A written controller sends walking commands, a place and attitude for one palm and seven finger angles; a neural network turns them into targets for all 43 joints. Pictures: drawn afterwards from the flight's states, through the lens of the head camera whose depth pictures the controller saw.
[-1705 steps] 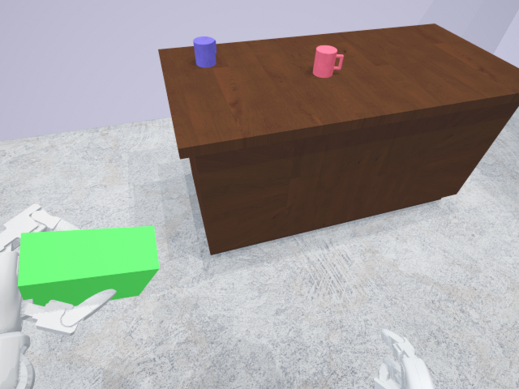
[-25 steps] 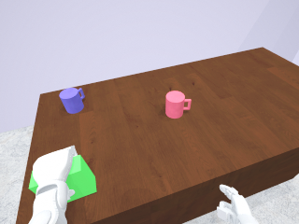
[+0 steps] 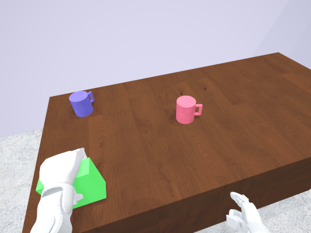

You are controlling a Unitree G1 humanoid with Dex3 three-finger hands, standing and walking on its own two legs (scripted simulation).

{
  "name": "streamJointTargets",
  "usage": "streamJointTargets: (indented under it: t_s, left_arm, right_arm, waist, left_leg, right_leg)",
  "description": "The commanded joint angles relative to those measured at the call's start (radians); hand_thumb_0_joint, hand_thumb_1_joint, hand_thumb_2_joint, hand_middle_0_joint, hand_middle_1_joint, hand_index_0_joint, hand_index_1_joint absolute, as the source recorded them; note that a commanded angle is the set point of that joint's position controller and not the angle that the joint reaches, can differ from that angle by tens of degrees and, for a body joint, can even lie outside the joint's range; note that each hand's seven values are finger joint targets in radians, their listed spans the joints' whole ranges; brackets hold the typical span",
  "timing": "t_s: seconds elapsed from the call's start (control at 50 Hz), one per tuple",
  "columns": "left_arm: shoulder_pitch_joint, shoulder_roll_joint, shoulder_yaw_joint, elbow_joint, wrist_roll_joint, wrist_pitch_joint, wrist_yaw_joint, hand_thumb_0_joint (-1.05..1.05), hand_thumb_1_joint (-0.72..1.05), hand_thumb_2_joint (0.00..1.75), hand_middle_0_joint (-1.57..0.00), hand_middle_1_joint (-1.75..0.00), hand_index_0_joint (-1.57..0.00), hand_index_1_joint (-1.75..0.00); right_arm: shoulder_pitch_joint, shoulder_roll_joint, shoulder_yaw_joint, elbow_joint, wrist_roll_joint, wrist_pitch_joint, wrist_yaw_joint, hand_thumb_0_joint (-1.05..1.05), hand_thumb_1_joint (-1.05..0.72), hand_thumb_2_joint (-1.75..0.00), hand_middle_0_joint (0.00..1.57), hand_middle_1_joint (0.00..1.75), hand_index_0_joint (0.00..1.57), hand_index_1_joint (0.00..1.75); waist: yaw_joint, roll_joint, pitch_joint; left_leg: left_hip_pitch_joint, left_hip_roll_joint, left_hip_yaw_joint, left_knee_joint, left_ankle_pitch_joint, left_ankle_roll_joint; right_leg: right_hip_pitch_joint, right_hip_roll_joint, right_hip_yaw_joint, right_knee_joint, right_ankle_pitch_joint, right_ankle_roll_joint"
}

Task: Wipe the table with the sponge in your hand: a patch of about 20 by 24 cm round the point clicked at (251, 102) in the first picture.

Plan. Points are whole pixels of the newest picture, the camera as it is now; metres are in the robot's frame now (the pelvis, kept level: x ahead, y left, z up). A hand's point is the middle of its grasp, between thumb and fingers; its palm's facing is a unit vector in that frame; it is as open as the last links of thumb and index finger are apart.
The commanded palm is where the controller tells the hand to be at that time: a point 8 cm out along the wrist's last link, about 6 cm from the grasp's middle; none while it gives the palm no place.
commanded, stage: lift the sponge slowly off the table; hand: left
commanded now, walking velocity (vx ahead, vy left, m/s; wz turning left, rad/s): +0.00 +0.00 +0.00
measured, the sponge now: (78, 189) +0.21 +0.26 -0.01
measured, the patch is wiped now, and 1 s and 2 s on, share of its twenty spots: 1.00 1.00 1.00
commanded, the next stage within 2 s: bring the sponge back beside the body in 1.20 s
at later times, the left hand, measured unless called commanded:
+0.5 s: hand (70, 168) +0.23 +0.26 +0.07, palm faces +0.06 -0.14 -0.99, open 9.6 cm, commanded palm +0.19 +0.26 +0.15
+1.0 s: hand (60, 158) +0.23 +0.28 +0.11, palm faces +0.09 -0.12 -0.99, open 9.6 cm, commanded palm +0.19 +0.27 +0.18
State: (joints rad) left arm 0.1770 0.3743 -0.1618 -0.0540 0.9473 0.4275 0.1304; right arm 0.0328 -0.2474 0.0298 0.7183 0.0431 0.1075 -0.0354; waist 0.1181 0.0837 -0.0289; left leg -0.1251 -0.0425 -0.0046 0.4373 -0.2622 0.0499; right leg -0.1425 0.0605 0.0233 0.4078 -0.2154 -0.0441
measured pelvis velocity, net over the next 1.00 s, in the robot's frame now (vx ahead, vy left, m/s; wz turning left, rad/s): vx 0.00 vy -0.01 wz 0.00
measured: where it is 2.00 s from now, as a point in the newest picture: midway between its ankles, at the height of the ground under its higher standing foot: outside the picture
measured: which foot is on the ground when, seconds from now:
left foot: down 0.00-1.00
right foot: down 0.00-1.00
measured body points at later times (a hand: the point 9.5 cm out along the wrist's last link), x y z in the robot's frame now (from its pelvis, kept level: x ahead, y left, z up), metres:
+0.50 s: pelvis +0.00 +0.00 +0.00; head -0.03 -0.04 +0.45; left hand +0.22 +0.26 +0.13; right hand +0.23 -0.21 -0.09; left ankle -0.01 +0.09 -0.74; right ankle +0.01 -0.10 -0.74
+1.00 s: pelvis +0.00 -0.01 +0.00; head -0.03 -0.04 +0.45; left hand +0.22 +0.28 +0.16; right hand +0.23 -0.21 -0.09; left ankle -0.01 +0.09 -0.74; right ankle +0.01 -0.10 -0.74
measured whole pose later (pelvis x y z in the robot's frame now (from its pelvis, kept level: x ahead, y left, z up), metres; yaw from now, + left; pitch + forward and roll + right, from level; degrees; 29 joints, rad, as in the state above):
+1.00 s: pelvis +0.00 -0.01 +0.00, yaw +0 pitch -4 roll +0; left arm 0.09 0.48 -0.10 -0.18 0.89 0.50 -0.01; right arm 0.02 -0.26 0.06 0.72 0.05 0.12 -0.04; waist 0.11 0.10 -0.01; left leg -0.08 -0.04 -0.01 0.39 -0.23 0.04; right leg -0.10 0.06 0.02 0.37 -0.19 -0.05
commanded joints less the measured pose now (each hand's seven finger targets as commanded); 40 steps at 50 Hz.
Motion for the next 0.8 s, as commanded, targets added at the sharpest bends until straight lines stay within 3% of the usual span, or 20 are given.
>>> streamJointTargets:
  t_s: [0.0,0.04,0.08,0.14,0.2,0.24,0.28,0.3,0.32,0.4,0.46,0.48,0.5,0.54,0.58,0.66,0.68,0.7,0.72,0.78]
  left_arm:
    - [-0.265,0.200,0.133,-0.233,0.039,-0.003,0.040,0.00,0.10,1.30,-1.20,-1.60,-1.20,-1.60]
    - [-0.235,0.203,0.141,-0.205,0.036,0.006,0.037,0.00,0.10,1.30,-1.20,-1.60,-1.20,-1.60]
    - [-0.212,0.243,0.181,-0.233,0.020,0.012,0.029,0.00,0.10,1.30,-1.20,-1.60,-1.20,-1.60]
    - [-0.216,0.222,0.156,-0.213,0.016,0.029,0.009,0.00,0.10,1.30,-1.20,-1.60,-1.20,-1.60]
    - [-0.256,0.208,0.128,-0.290,0.011,0.022,-0.010,0.00,0.10,1.30,-1.20,-1.60,-1.20,-1.60]
    - [-0.238,0.194,0.114,-0.268,0.013,0.018,-0.021,0.00,0.10,1.30,-1.20,-1.60,-1.20,-1.60]
    - [-0.261,0.233,0.144,-0.316,0.014,0.008,-0.024,0.00,0.10,1.30,-1.20,-1.60,-1.20,-1.60]
    - [-0.261,0.219,0.133,-0.323,0.019,0.005,-0.023,0.00,0.10,1.30,-1.20,-1.60,-1.20,-1.60]
    - [-0.260,0.210,0.123,-0.300,0.024,0.006,-0.024,0.00,0.10,1.30,-1.20,-1.60,-1.20,-1.60]
    - [-0.259,0.251,0.167,-0.329,0.024,0.013,-0.016,0.00,0.10,1.30,-1.20,-1.60,-1.20,-1.60]
    - [-0.230,0.248,0.167,-0.315,0.018,0.030,-0.016,0.00,0.10,1.30,-1.20,-1.60,-1.20,-1.60]
    - [-0.252,0.274,0.191,-0.337,0.014,0.037,-0.017,0.00,0.10,1.30,-1.20,-1.60,-1.20,-1.60]
    - [-0.246,0.255,0.172,-0.329,0.009,0.047,-0.020,0.00,0.10,1.30,-1.20,-1.60,-1.20,-1.60]
    - [-0.264,0.253,0.162,-0.293,0.003,0.063,-0.035,0.00,0.10,1.30,-1.20,-1.60,-1.20,-1.60]
    - [-0.301,0.271,0.167,-0.345,0.000,0.065,-0.048,0.00,0.10,1.30,-1.20,-1.60,-1.20,-1.60]
    - [-0.279,0.265,0.151,-0.347,-0.003,0.057,-0.075,0.00,0.10,1.30,-1.20,-1.60,-1.20,-1.60]
    - [-0.305,0.291,0.176,-0.368,-0.004,0.053,-0.077,0.00,0.10,1.30,-1.20,-1.60,-1.20,-1.60]
    - [-0.316,0.276,0.161,-0.368,0.002,0.049,-0.080,0.00,0.10,1.30,-1.20,-1.60,-1.20,-1.60]
    - [-0.316,0.284,0.167,-0.337,0.004,0.047,-0.081,0.00,0.10,1.30,-1.20,-1.60,-1.20,-1.60]
    - [-0.311,0.339,0.226,-0.367,-0.002,0.041,-0.081,0.00,0.10,1.30,-1.20,-1.60,-1.20,-1.60]
  right_arm:
    - [-0.289,-0.101,-0.027,-0.215,-0.001,-0.072,-0.006,0.00,-0.90,-0.90,0.20,0.30,0.20,0.30]
    - [-0.290,-0.102,-0.027,-0.204,-0.001,-0.069,-0.005,0.00,-0.90,-0.90,0.20,0.30,0.20,0.30]
    - [-0.308,-0.106,-0.025,-0.209,0.001,-0.066,-0.002,0.00,-0.90,-0.90,0.20,0.30,0.20,0.30]
    - [-0.306,-0.109,-0.020,-0.204,0.004,-0.062,-0.003,0.00,-0.90,-0.90,0.20,0.30,0.20,0.30]
    - [-0.307,-0.106,-0.022,-0.224,0.004,-0.070,-0.005,0.00,-0.90,-0.90,0.20,0.30,0.20,0.30]
    - [-0.299,-0.105,-0.020,-0.218,0.001,-0.070,-0.003,0.00,-0.90,-0.90,0.20,0.30,0.20,0.30]
    - [-0.309,-0.107,-0.020,-0.221,0.001,-0.073,-0.002,0.00,-0.90,-0.90,0.20,0.30,0.20,0.30]
    - [-0.295,-0.104,-0.021,-0.226,0.001,-0.076,-0.002,0.00,-0.90,-0.90,0.20,0.30,0.20,0.30]
    - [-0.300,-0.100,-0.019,-0.219,0.001,-0.077,-0.002,0.00,-0.90,-0.90,0.20,0.30,0.20,0.30]
    - [-0.302,-0.104,-0.020,-0.222,0.001,-0.075,0.000,0.00,-0.90,-0.90,0.20,0.30,0.20,0.30]
    - [-0.314,-0.104,-0.018,-0.217,0.003,-0.065,0.003,0.00,-0.90,-0.90,0.20,0.30,0.20,0.30]
    - [-0.329,-0.107,-0.017,-0.219,0.005,-0.066,0.004,0.00,-0.90,-0.90,0.20,0.30,0.20,0.30]
    - [-0.324,-0.104,-0.014,-0.225,0.006,-0.066,0.003,0.00,-0.90,-0.90,0.20,0.30,0.20,0.30]
    - [-0.327,-0.110,-0.010,-0.215,0.008,-0.059,-0.001,0.00,-0.90,-0.90,0.20,0.30,0.20,0.30]
    - [-0.347,-0.109,-0.008,-0.226,0.011,-0.064,-0.002,0.00,-0.90,-0.90,0.20,0.30,0.20,0.30]
    - [-0.325,-0.107,-0.006,-0.225,0.008,-0.065,-0.004,0.00,-0.90,-0.90,0.20,0.30,0.20,0.30]
    - [-0.336,-0.109,-0.006,-0.229,0.009,-0.070,-0.005,0.00,-0.90,-0.90,0.20,0.30,0.20,0.30]
    - [-0.322,-0.106,-0.006,-0.231,0.007,-0.072,-0.008,0.00,-0.90,-0.90,0.20,0.30,0.20,0.30]
    - [-0.320,-0.104,-0.003,-0.223,0.007,-0.073,-0.009,0.00,-0.90,-0.90,0.20,0.30,0.20,0.30]
    - [-0.329,-0.112,-0.005,-0.226,0.005,-0.071,-0.010,0.00,-0.90,-0.90,0.20,0.30,0.20,0.30]
  waist:
    - [0.016,-0.041,-0.173]
    - [0.020,-0.045,-0.158]
    - [0.023,-0.048,-0.165]
    - [0.016,-0.046,-0.133]
    - [0.009,-0.010,-0.169]
    - [0.008,-0.036,-0.137]
    - [0.009,-0.015,-0.153]
    - [0.013,-0.017,-0.178]
    - [0.010,-0.032,-0.144]
    - [0.023,-0.019,-0.176]
    - [0.028,-0.042,-0.162]
    - [0.022,-0.030,-0.161]
    - [0.026,-0.021,-0.171]
    - [0.015,-0.046,-0.121]
    - [0.012,-0.012,-0.138]
    - [0.014,-0.022,-0.149]
    - [0.008,-0.021,-0.146]
    - [0.012,-0.019,-0.170]
    - [0.007,-0.039,-0.136]
    - [0.018,-0.045,-0.164]
  left_leg:
    - [0.024,0.019,-0.102,-0.074,0.224,0.006]
    - [0.028,0.016,-0.095,-0.070,0.249,0.003]
    - [0.031,0.015,-0.101,-0.074,0.249,0.002]
    - [0.024,0.016,-0.099,-0.076,0.250,0.001]
    - [0.050,0.015,-0.096,-0.072,0.257,0.010]
    - [0.050,0.019,-0.103,-0.074,0.264,0.007]
    - [0.058,0.022,-0.110,-0.080,0.261,0.005]
    - [0.057,0.021,-0.104,-0.077,0.272,0.009]
    - [0.055,0.024,-0.108,-0.080,0.272,0.004]
    - [0.055,0.021,-0.103,-0.083,0.283,0.006]
    - [0.051,0.018,-0.102,-0.084,0.298,0.001]
    - [0.056,0.022,-0.111,-0.089,0.283,0.002]
    - [0.048,0.019,-0.101,-0.090,0.277,0.006]
    - [0.040,0.019,-0.100,-0.092,0.256,0.005]
    - [0.053,0.019,-0.108,-0.095,0.251,0.005]
    - [0.054,0.018,-0.106,-0.091,0.270,0.008]
    - [0.058,0.022,-0.112,-0.094,0.251,0.008]
    - [0.060,0.018,-0.103,-0.086,0.261,0.013]
    - [0.050,0.020,-0.108,-0.090,0.259,0.007]
    - [0.055,0.020,-0.112,-0.093,0.256,0.008]
  right_leg:
    - [0.063,-0.023,0.109,-0.071,0.109,-0.057]
    - [0.068,-0.026,0.111,-0.077,0.146,-0.059]
    - [0.090,-0.028,0.136,-0.079,0.157,-0.058]
    - [0.070,-0.031,0.115,-0.087,0.145,-0.055]
    - [0.081,-0.028,0.112,-0.084,0.151,-0.054]
    - [0.062,-0.029,0.108,-0.093,0.155,-0.054]
    - [0.075,-0.024,0.128,-0.090,0.148,-0.058]
    - [0.090,-0.026,0.106,-0.081,0.156,-0.056]
    - [0.069,-0.027,0.108,-0.089,0.151,-0.055]
    - [0.108,-0.026,0.114,-0.080,0.174,-0.059]
    - [0.111,-0.035,0.118,-0.084,0.203,-0.055]
    - [0.108,-0.027,0.140,-0.088,0.178,-0.060]
    - [0.118,-0.031,0.116,-0.083,0.170,-0.055]
    - [0.084,-0.034,0.119,-0.102,0.142,-0.052]
    - [0.091,-0.031,0.139,-0.102,0.133,-0.057]
    - [0.098,-0.038,0.115,-0.098,0.151,-0.050]
    - [0.093,-0.030,0.137,-0.102,0.128,-0.055]
    - [0.104,-0.033,0.116,-0.094,0.141,-0.052]
    - [0.087,-0.035,0.121,-0.101,0.136,-0.051]
    - [0.112,-0.033,0.143,-0.100,0.143,-0.054]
